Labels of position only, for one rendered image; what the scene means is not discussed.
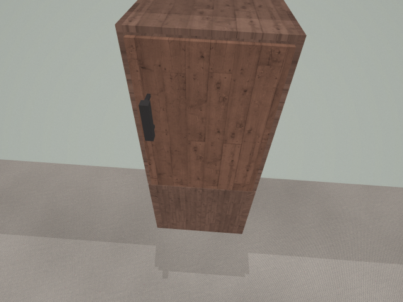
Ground handle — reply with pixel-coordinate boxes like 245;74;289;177
139;94;155;141

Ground cupboard door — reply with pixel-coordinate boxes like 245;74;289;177
123;35;296;191

